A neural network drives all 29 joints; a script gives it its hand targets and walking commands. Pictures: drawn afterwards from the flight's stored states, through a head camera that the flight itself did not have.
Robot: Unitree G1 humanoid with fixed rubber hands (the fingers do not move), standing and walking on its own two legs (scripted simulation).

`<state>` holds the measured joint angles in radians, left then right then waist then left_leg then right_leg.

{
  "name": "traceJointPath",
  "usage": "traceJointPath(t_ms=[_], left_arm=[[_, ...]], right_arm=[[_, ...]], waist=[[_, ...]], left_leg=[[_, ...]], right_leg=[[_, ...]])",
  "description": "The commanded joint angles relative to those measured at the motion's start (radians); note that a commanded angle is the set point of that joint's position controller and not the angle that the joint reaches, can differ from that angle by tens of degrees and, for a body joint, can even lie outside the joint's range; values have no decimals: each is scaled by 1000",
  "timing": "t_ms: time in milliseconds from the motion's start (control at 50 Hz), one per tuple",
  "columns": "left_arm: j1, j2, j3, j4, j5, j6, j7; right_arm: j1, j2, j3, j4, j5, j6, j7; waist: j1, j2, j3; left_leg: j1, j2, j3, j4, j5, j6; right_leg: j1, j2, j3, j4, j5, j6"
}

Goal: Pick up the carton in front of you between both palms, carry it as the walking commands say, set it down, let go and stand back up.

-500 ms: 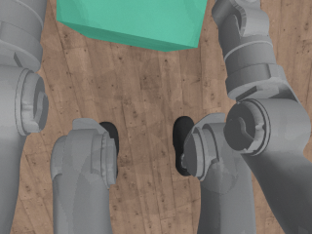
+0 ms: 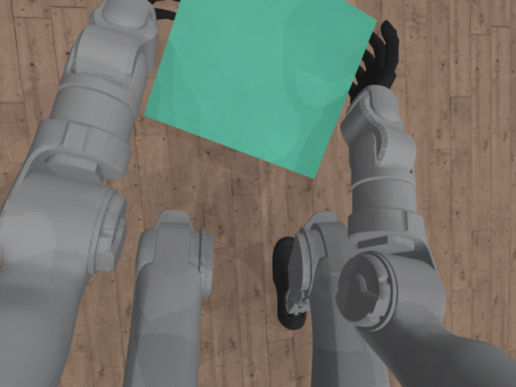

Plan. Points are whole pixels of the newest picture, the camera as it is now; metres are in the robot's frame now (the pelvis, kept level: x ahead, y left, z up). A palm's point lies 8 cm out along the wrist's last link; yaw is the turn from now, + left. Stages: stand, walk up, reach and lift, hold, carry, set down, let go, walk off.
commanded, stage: reach and lift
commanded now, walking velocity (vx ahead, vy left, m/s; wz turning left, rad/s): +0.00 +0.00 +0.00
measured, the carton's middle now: (243, 79) +0.52 +0.03 -0.20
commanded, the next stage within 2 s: none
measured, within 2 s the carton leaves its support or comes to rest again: neither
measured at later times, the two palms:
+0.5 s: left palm out of the picture +0.49 +0.16 +0.08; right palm (486, 87) +0.46 -0.13 +0.06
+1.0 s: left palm out of the picture +0.43 +0.16 +0.22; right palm out of the picture +0.44 -0.13 +0.24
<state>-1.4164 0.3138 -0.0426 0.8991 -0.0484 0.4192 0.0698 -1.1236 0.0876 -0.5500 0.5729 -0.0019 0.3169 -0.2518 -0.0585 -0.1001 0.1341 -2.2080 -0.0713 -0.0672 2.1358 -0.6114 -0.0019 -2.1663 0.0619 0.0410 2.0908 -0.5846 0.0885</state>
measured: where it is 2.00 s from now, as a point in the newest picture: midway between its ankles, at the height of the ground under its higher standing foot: (235, 300)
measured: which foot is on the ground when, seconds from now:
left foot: down 0.00-1.00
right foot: down 0.00-1.00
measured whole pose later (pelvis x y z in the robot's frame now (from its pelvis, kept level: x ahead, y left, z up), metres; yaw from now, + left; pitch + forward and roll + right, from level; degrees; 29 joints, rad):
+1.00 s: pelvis +0.05 -0.03 +0.26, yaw +6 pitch +30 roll -1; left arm -0.68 -0.06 0.37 0.68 0.31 0.37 0.03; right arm -0.63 0.21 -0.49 0.59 -0.26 0.35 -0.13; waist -0.03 -0.04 -0.24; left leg -1.27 -0.05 -0.13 1.16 -0.42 -0.05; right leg -1.24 0.07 0.08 1.14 -0.43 0.03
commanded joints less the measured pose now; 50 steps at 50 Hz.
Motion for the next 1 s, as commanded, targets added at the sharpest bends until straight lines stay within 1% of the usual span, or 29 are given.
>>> traceJointPath(t_ms=[0, 20, 60, 80, 100, 120, 140, 160, 260, 280, 360, 380, 460, 480, 500, 520, 560, 640, 660, 680, 700, 720, 780, 800, 840, 920, 940, 960, 980], left_arm=[[-304, -1291, -53, -10, 9, -10, -233], [-251, -1267, 59, 200, 125, 10, -241], [-217, -1236, 149, 158, 165, -13, -262], [-294, -1259, 124, 163, 177, -16, -262], [-234, -1191, 195, 165, 210, -14, -262], [-307, -1192, 231, 182, 230, -11, -260], [-353, -1158, 213, 98, 225, -40, -262], [-347, -1245, 201, 45, 201, -52, -263], [-581, -1275, 55, -194, 100, -108, -240], [-565, -1242, 61, -191, 123, -105, -239], [-512, -1277, 29, -104, 100, -65, -264], [-418, -1257, 88, -31, 162, -45, -268], [-343, -1397, 72, -16, 148, 17, -316], [-388, -1456, 1, -144, 107, 14, -322], [-234, -1493, 39, 69, 110, 61, -321], [-326, -1419, 23, -136, 109, 25, -332], [-305, -1438, -19, -150, 101, 40, -351], [-126, -1433, -4, -104, 107, 34, -376], [-161, -1389, -20, -166, 116, 8, -374], [-134, -1370, -16, -186, 125, 1, -377], [-51, -1392, 40, -77, 143, 7, -389], [10, -1363, 53, -35, 182, -2, -384], [-34, -1407, -39, -189, 126, -66, -369], [58, -1401, -22, -132, 138, -53, -361], [131, -1415, -24, -136, 158, -71, -350], [263, -1437, -60, -187, 176, -97, -314], [259, -1465, -141, -331, 140, -127, -311], [296, -1493, -145, -288, 149, -122, -308], [325, -1487, -182, -337, 133, -136, -308]], right_arm=[[-930, 685, 505, -86, 60, 28, 374], [-903, 671, 452, 29, -35, 34, 394], [-746, 700, 348, 132, -100, 68, 414], [-651, 772, 276, 250, -136, 73, 422], [-675, 714, 236, 290, -177, 85, 429], [-515, 734, 139, 455, -265, 106, 440], [-490, 798, 165, 435, -240, 94, 442], [-461, 812, 214, 420, -270, 99, 451], [-616, 938, 295, 278, -179, 43, 484], [-659, 911, 334, 263, -136, 39, 494], [-902, 867, 489, -8, -39, 22, 471], [-865, 874, 505, 96, -32, 57, 473], [-816, 971, 579, 25, -28, 103, 464], [-805, 969, 613, -37, -6, 109, 465], [-905, 881, 593, -29, -33, 119, 465], [-783, 964, 617, 5, -26, 136, 467], [-747, 924, 608, -29, -65, 134, 475], [-497, 1022, 602, 50, -78, 121, 465], [-351, 1054, 541, 212, -128, 142, 462], [-289, 1106, 594, 185, -99, 125, 458], [-313, 1051, 568, 182, -105, 118, 448], [-202, 1108, 542, 254, -145, 110, 441], [-216, 1138, 582, 139, -121, 60, 439], [-108, 1098, 588, 224, -105, 56, 443], [-129, 1126, 587, 158, -106, 35, 441], [-48, 1076, 626, 134, -92, 18, 460], [51, 1140, 696, 62, -95, 1, 461], [-29, 1146, 771, -60, -26, -23, 460], [63, 1103, 765, 0, -33, -14, 464]], waist=[[54, 401, -1257], [36, 305, -995], [45, 178, -864], [-34, 254, -926], [15, 266, -937], [-71, 264, -841], [-16, 248, -935], [-70, 207, -1012], [-51, 233, -1199], [6, 254, -1222], [16, 217, -1295], [80, 203, -1307], [98, 71, -1409], [52, 141, -1553], [68, 127, -1497], [59, 50, -1484], [6, 85, -1523], [37, 67, -1324], [-6, 13, -1255], [79, 79, -1209], [34, 12, -1126], [52, 78, -1033], [-8, 87, -1150], [67, 171, -1040], [38, 146, -1022], [112, 233, -1000], [34, 130, -1131], [124, 178, -1158], [54, 161, -1223]], left_leg=[[1048, -56, 34, -381, 552, -44], [828, -49, 34, -420, 366, -26], [621, -68, 59, -490, 146, -17], [723, -47, 44, -564, 154, -19], [723, -66, 68, -547, 163, -27], [725, -63, 69, -587, 97, -22], [852, -71, 88, -575, 224, -32], [831, -92, 108, -577, 262, -36], [1025, -73, 47, -631, 318, -29], [1018, -76, 86, -625, 324, -46], [920, -82, 109, -625, 207, -28], [949, -86, 125, -679, 137, -16], [1022, -99, 124, -722, 122, 8], [1093, -101, 147, -715, 162, -9], [1106, -96, 97, -746, 92, -14], [1110, -94, 129, -728, 163, -4], [1198, -86, 101, -772, 236, -16], [1103, -88, 138, -804, 295, -14], [1110, -84, 131, -833, 283, -8], [1119, -83, 134, -855, 348, -5], [1053, -81, 122, -885, 332, -4], [1032, -79, 122, -918, 325, -6], [1176, -84, 84, -971, 467, -15], [1219, -87, 93, -1016, 431, -24], [1236, -92, 79, -1059, 462, -16], [1395, -79, 76, -1147, 545, -25], [1551, -85, 34, -1139, 661, -24], [1586, -73, 30, -1155, 733, -18], [1640, -64, 27, -1146, 797, -22]], right_leg=[[268, 98, -211, -252, 276, -65], [229, 94, -173, -309, 161, -82], [315, 82, -167, -371, 47, -74], [361, 96, -190, -393, 118, -67], [343, 92, -184, -407, 87, -53], [345, 94, -175, -455, 61, -65], [339, 110, -170, -472, 128, -50], [468, 108, -167, -519, 172, -52], [420, 106, -169, -502, 235, -61], [439, 97, -147, -516, 199, -72], [634, 79, -114, -576, 109, -76], [664, 99, -128, -590, 62, -61], [806, 95, -127, -672, 59, -36], [909, 99, -124, -678, 103, -52], [855, 104, -137, -685, 41, -57], [925, 101, -148, -716, 53, -39], [930, 103, -163, -717, 167, -55], [1008, 89, -136, -813, 205, -52], [1048, 112, -129, -852, 222, -48], [1031, 104, -94, -846, 312, -51], [1107, 96, -98, -898, 317, -44], [1118, 90, -46, -940, 364, -48], [1217, 97, -55, -965, 482, -41], [1187, 101, -41, -982, 427, -55], [1291, 101, -32, -1032, 472, -55], [1305, 84, 3, -1106, 463, -73], [1400, 105, -15, -1139, 565, -66], [1403, 81, 20, -1140, 635, -62], [1432, 93, -2, -1150, 676, -63]])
